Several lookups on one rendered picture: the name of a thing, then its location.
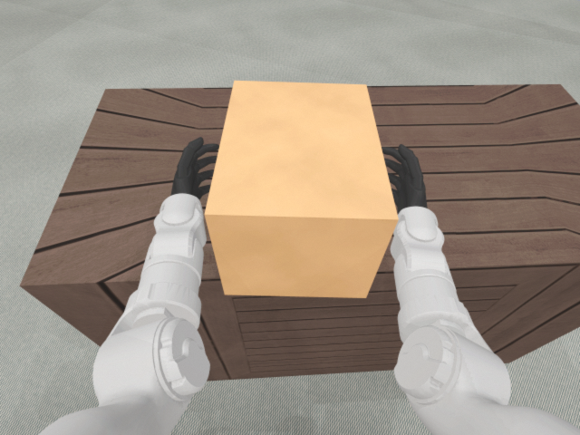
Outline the robot left hand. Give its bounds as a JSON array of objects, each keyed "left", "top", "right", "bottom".
[{"left": 171, "top": 137, "right": 219, "bottom": 199}]

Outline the robot right hand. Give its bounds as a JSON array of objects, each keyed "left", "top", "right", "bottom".
[{"left": 382, "top": 144, "right": 427, "bottom": 214}]

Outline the right robot upper arm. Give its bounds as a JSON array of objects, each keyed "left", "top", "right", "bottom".
[{"left": 394, "top": 325, "right": 580, "bottom": 435}]

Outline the carton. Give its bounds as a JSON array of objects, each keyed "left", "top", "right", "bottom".
[{"left": 205, "top": 81, "right": 399, "bottom": 298}]

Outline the robot left forearm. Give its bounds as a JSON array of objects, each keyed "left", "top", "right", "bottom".
[{"left": 92, "top": 193, "right": 207, "bottom": 399}]

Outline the robot right forearm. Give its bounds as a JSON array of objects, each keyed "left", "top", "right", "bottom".
[{"left": 391, "top": 207, "right": 492, "bottom": 352}]

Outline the left robot upper arm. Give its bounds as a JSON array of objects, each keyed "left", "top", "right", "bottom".
[{"left": 38, "top": 317, "right": 210, "bottom": 435}]

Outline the pedestal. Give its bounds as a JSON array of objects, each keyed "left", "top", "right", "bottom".
[{"left": 19, "top": 84, "right": 580, "bottom": 381}]

